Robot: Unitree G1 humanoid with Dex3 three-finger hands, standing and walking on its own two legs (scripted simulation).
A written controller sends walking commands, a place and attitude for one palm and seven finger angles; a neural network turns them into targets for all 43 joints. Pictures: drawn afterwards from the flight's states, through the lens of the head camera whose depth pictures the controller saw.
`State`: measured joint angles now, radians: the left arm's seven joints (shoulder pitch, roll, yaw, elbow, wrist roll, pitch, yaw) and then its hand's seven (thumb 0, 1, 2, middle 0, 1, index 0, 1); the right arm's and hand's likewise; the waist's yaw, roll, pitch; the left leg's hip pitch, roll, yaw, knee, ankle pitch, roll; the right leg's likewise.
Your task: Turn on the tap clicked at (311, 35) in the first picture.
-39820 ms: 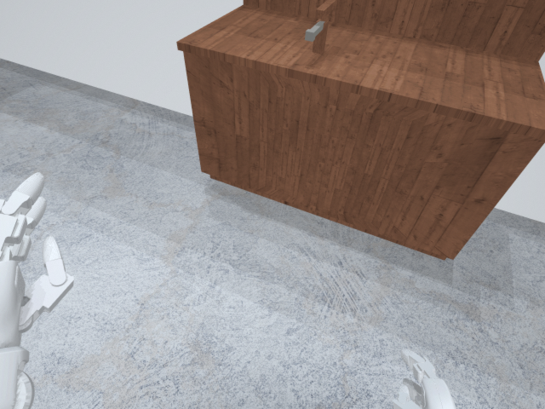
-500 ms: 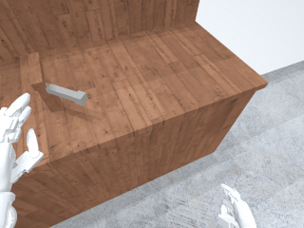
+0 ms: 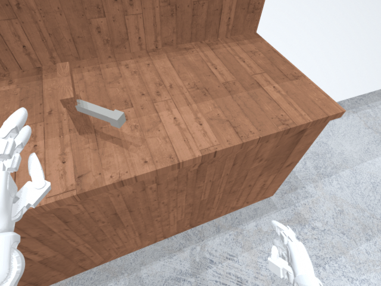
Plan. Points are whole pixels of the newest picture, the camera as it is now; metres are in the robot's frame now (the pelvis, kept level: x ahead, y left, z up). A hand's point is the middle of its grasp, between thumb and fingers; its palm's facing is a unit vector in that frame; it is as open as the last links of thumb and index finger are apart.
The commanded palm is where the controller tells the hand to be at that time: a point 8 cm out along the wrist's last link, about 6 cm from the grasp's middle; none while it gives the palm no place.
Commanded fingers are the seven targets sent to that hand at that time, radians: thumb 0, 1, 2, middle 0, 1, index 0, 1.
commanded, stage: come to a stop and stand still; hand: left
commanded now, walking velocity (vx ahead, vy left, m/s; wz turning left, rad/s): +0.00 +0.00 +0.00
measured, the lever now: (117, 118) +0.44 +0.23 +0.07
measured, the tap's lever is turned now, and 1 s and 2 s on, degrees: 45 45 45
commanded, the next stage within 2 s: look again from close up in 0.04 s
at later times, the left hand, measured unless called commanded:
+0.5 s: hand (33, 192) +0.20 +0.26 +0.16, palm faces +0.41 -0.85 -0.35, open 7.4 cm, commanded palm +0.15 +0.29 +0.17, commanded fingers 0.00 0.90 0.90 -0.20 -0.30 -0.20 -0.30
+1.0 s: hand (66, 170) +0.25 +0.23 +0.16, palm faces +0.46 -0.83 -0.32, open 7.4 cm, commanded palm +0.18 +0.26 +0.17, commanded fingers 0.00 0.90 0.90 -0.20 -0.30 -0.20 -0.30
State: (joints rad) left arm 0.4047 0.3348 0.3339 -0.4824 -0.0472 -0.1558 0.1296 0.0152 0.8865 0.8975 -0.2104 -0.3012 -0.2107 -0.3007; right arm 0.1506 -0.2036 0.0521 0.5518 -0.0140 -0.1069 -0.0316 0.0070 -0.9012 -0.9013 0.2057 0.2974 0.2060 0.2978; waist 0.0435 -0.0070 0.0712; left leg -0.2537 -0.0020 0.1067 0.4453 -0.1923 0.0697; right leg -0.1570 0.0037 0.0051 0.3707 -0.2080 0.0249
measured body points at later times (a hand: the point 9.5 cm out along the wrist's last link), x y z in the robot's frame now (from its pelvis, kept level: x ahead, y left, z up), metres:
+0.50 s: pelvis -0.01 +0.01 +0.00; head +0.01 +0.03 +0.45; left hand +0.18 +0.30 +0.18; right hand +0.17 -0.21 -0.07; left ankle +0.03 +0.07 -0.74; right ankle -0.01 -0.14 -0.74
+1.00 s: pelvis +0.04 -0.03 -0.01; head +0.05 -0.02 +0.44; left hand +0.21 +0.27 +0.18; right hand +0.23 -0.23 -0.09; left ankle +0.03 +0.07 -0.74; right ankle -0.01 -0.14 -0.74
